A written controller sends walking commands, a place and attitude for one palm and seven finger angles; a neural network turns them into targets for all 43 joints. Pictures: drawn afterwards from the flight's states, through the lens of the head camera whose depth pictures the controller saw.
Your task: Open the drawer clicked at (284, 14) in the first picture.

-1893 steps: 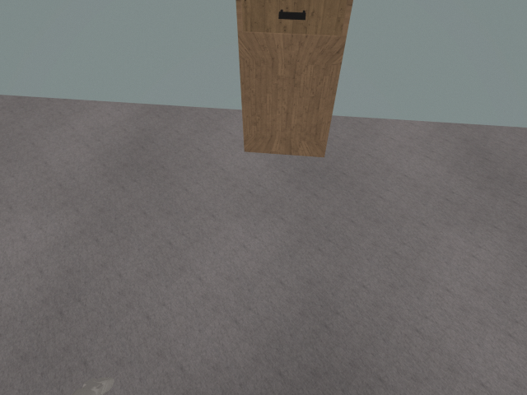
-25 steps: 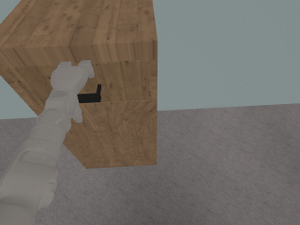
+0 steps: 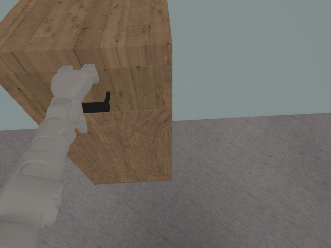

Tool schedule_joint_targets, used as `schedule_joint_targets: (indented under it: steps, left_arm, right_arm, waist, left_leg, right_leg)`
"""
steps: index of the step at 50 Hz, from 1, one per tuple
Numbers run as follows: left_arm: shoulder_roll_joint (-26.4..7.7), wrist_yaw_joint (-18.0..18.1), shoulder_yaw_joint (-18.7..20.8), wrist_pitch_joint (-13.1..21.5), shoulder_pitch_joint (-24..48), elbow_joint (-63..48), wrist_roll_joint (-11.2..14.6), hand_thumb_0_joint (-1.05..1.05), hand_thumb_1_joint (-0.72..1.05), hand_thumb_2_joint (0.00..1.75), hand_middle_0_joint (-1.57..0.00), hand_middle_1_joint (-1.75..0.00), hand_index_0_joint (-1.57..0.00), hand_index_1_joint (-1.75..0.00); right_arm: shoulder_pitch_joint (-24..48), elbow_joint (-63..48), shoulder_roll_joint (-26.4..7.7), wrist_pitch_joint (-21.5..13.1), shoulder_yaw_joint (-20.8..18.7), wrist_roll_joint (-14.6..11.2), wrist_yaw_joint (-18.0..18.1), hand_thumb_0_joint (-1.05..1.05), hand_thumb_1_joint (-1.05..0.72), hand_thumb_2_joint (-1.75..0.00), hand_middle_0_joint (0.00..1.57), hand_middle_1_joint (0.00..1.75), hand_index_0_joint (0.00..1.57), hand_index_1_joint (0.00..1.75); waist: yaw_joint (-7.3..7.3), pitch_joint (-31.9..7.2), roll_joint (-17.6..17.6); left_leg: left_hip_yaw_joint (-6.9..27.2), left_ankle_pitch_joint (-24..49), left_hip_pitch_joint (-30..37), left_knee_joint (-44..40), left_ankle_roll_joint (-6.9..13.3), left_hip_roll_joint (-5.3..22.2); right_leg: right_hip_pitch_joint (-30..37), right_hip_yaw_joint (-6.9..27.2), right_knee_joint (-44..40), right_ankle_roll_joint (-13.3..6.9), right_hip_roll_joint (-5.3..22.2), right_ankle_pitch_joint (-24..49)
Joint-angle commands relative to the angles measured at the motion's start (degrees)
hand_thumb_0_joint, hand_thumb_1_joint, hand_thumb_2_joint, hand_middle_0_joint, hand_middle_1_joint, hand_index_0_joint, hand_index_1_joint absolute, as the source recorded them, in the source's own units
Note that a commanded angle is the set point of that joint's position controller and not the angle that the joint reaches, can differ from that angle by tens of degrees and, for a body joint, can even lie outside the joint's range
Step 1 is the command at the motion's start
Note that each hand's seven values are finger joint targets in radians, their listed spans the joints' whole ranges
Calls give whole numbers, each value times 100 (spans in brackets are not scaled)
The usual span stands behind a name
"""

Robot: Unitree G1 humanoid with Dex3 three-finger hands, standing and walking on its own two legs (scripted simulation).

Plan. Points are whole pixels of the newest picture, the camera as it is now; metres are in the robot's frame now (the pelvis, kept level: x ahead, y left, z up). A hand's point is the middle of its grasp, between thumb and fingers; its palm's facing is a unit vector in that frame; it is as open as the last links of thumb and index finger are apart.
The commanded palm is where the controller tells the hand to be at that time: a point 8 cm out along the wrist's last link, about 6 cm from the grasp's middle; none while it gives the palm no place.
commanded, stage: re-aim the fingers above the handle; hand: left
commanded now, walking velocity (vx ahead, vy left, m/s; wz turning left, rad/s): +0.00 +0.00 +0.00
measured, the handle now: (90, 102) +0.51 +0.22 +0.03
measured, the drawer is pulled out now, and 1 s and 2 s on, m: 0.00 0.00 0.00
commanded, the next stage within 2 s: lower the fingers behind the handle in 0.10 s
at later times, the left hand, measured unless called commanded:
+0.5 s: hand (85, 108) +0.46 +0.22 +0.06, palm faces -0.04 -0.01 -1.00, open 13.8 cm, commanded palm +0.44 +0.22 +0.12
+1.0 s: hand (88, 116) +0.46 +0.22 +0.03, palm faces -0.06 -0.01 -1.00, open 13.8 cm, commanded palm +0.44 +0.22 +0.09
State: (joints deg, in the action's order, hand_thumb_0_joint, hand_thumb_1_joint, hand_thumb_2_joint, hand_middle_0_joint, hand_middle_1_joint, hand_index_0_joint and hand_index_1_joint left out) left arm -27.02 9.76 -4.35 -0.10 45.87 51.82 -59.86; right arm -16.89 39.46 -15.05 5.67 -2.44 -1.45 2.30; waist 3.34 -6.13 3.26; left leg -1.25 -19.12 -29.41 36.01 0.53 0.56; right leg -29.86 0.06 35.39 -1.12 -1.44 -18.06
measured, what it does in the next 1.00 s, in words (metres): stands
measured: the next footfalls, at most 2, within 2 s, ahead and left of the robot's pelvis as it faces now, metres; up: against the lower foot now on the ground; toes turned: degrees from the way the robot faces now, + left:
none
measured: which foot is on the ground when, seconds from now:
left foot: down 0.00-1.00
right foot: down 0.00-1.00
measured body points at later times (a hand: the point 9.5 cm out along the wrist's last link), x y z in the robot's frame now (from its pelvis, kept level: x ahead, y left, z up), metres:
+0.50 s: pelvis +0.00 +0.00 +0.00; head +0.07 -0.01 +0.44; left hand +0.46 +0.21 +0.12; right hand +0.06 -0.26 -0.14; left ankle -0.02 +0.11 -0.72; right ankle -0.02 -0.11 -0.72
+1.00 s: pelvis -0.01 +0.00 -0.01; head +0.07 -0.01 +0.43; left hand +0.46 +0.22 +0.09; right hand +0.03 -0.27 -0.14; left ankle -0.02 +0.11 -0.72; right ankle -0.02 -0.11 -0.72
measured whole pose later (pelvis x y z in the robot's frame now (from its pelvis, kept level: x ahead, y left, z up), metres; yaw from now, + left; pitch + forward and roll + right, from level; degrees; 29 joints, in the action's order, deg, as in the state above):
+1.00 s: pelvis -0.01 +0.00 -0.01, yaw +0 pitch +16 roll -1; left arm -26.1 15.0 -3.1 1.5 44.5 57.0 -62.1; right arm -18.9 40.3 -14.2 4.5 -3.1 -0.4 2.0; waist 4.8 -6.7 2.5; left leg -1.2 -20.3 -36.0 40.6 0.7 0.8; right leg -36.2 0.0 39.2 -1.0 -1.7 -18.8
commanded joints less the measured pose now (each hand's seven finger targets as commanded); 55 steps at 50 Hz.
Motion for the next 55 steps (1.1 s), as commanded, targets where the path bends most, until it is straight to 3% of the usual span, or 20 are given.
schedule_joint_targets:
  steps: [1,6,7,10,12,13,21,23,27,29,32,35,37,39,46,48,49,50,54,55]
  left_arm:
    - [-1349,68,309,-154,2452,-917,36,0,-50,30,-30,-120,-30,-120]
    - [-1382,-123,332,235,2531,-1559,131,0,-50,30,-30,-120,-30,-120]
    - [-1217,-138,189,304,2624,-1633,161,0,-50,30,-30,-120,-30,-120]
    - [-1339,17,346,419,2721,-1627,112,0,-50,30,-30,-120,-30,-120]
    - [-1591,169,625,405,2583,-1453,56,0,-50,30,-30,-120,-30,-120]
    - [-1318,243,426,359,2551,-1305,43,0,-50,30,-30,-120,-30,-120]
    - [-1191,443,408,-94,2186,-986,-71,0,-50,30,-30,-120,-30,-120]
    - [-1240,390,431,-43,2269,-1184,-33,0,-50,30,-30,-120,-30,-120]
    - [-1245,358,411,115,2332,-1194,-37,0,-50,30,-30,-120,-30,-120]
    - [-1276,395,409,200,2388,-1170,-68,0,-50,30,-30,-120,-30,-120]
    - [-1070,503,268,307,2527,-1247,-113,0,-50,30,-30,-120,-30,-120]
    - [-1169,647,431,293,2339,-1045,-141,0,-50,30,-30,-120,-30,-120]
    - [-1059,691,362,249,2423,-941,-118,0,-50,30,-30,-120,-30,-120]
    - [-1214,760,457,144,2362,-642,-145,0,-50,30,-30,-120,-30,-120]
    - [-1452,816,612,134,2451,-609,-216,0,-50,30,-30,-120,-30,-120]
    - [-1281,787,474,197,2443,-638,-200,0,-50,30,-30,-120,-30,-120]
    - [-1430,800,633,231,2305,-639,-215,0,-50,30,-30,-120,-30,-120]
    - [-1196,794,428,241,2255,-598,-213,0,-50,30,-30,-120,-30,-120]
    - [-962,845,265,287,2309,-500,-210,0,-50,30,-30,-120,-30,-120]
    - [-1078,875,349,305,2447,-549,-225,0,-50,30,-30,-120,-30,-120]
  right_arm:
    - [-300,-534,-820,-117,-279,-16,45,0,-90,-90,20,30,20,30]
    - [-339,-596,-788,-121,-322,0,115,0,-90,-90,20,30,20,30]
    - [-331,-589,-771,-127,-329,7,116,0,-90,-90,20,30,20,30]
    - [-378,-485,-738,-152,-325,18,99,0,-90,-90,20,30,20,30]
    - [-412,-432,-771,-144,-335,30,77,0,-90,-90,20,30,20,30]
    - [-395,-441,-727,-157,-313,30,46,0,-90,-90,20,30,20,30]
    - [-423,-482,-783,-130,-357,59,-54,0,-90,-90,20,30,20,30]
    - [-437,-510,-794,-119,-370,59,-35,0,-90,-90,20,30,20,30]
    - [-416,-461,-788,-126,-369,59,26,0,-90,-90,20,30,20,30]
    - [-423,-436,-780,-146,-356,51,49,0,-90,-90,20,30,20,30]
    - [-464,-410,-743,-187,-376,70,31,0,-90,-90,20,30,20,30]
    - [-542,-354,-741,-222,-385,100,7,0,-90,-90,20,30,20,30]
    - [-569,-335,-752,-220,-391,105,-13,0,-90,-90,20,30,20,30]
    - [-593,-304,-790,-217,-375,82,-16,0,-90,-90,20,30,20,30]
    - [-676,-326,-790,-239,-381,114,23,0,-90,-90,20,30,20,30]
    - [-702,-324,-775,-251,-389,132,27,0,-90,-90,20,30,20,30]
    - [-719,-300,-786,-255,-407,128,32,0,-90,-90,20,30,20,30]
    - [-709,-315,-774,-256,-397,136,29,0,-90,-90,20,30,20,30]
    - [-775,-254,-780,-281,-415,119,-2,0,-90,-90,20,30,20,30]
    - [-790,-227,-790,-294,-422,129,3,0,-90,-90,20,30,20,30]
  waist:
    - [69,-2010,-371]
    - [73,-2352,-209]
    - [144,-2278,-187]
    - [112,-2161,18]
    - [19,-2183,-68]
    - [64,-2062,-21]
    - [1,-2391,-269]
    - [23,-2552,-289]
    - [150,-2175,-367]
    - [150,-1997,-181]
    - [171,-2093,62]
    - [103,-2253,55]
    - [162,-2281,-57]
    - [181,-2092,-276]
    - [152,-2464,-197]
    - [199,-2513,-142]
    - [153,-2519,-112]
    - [201,-2444,-98]
    - [287,-2121,-38]
    - [309,-2134,-92]
  left_leg:
    - [-129,2152,877,-205,206,-203]
    - [-83,2428,1176,-131,246,-230]
    - [-73,2469,1234,-106,251,-229]
    - [-22,2471,1272,-80,210,-207]
    - [-10,2545,1135,-66,184,-206]
    - [-19,2444,1078,-62,174,-212]
    - [-117,2533,965,-5,179,-192]
    - [-102,2696,1004,19,200,-197]
    - [-79,2396,940,18,224,-200]
    - [-63,2222,888,14,209,-205]
    - [-31,2259,980,73,181,-204]
    - [-24,2312,960,141,163,-190]
    - [-22,2305,864,170,159,-197]
    - [-32,1968,625,147,164,-195]
    - [-70,1998,507,245,192,-214]
    - [-76,2070,518,302,201,-214]
    - [-76,2120,513,315,192,-202]
    - [-81,2092,520,330,194,-209]
    - [-33,1930,486,353,180,-174]
    - [-25,1833,448,371,184,-166]
  right_leg:
    - [1238,-59,-312,-29,-77,2306]
    - [1352,-2,-284,-32,-82,2544]
    - [1273,1,-318,-36,-82,2522]
    - [983,-50,-264,-61,-114,2267]
    - [1034,-62,-199,-98,-132,2278]
    - [898,-93,-179,-90,-129,2178]
    - [1115,-88,-117,-68,-127,2448]
    - [1249,-54,-94,-52,-116,2667]
    - [1034,-45,-190,-45,-115,2400]
    - [827,-50,-169,-57,-118,2195]
    - [643,-75,-113,-100,-134,2006]
    - [588,-94,-24,-101,-150,2019]
    - [606,-100,-2,-105,-157,2057]
    - [528,-97,-17,-75,-153,1872]
    - [724,-20,63,-60,-132,2081]
    - [712,-1,82,-50,-129,2194]
    - [691,-13,110,-59,-135,2209]
    - [600,-18,89,-54,-147,2164]
    - [203,-74,85,-75,-180,1824]
    - [160,-63,97,-65,-175,1736]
